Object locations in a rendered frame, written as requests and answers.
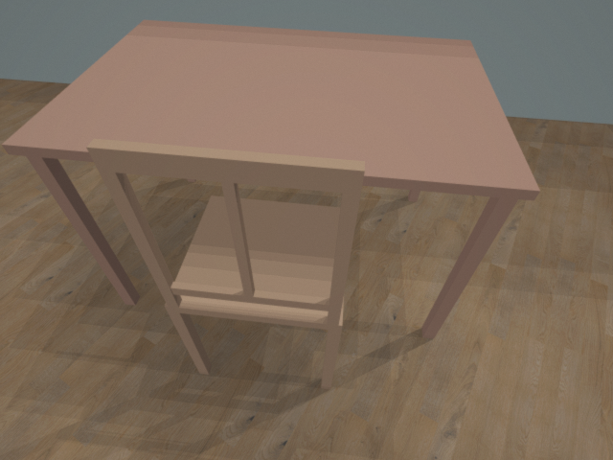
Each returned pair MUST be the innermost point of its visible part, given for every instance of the table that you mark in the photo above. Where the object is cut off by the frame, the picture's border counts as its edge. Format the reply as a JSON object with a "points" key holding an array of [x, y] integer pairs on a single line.
{"points": [[419, 111]]}

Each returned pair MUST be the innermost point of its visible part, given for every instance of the chair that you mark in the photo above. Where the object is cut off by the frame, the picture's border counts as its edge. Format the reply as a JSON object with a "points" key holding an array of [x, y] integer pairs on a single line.
{"points": [[255, 260]]}

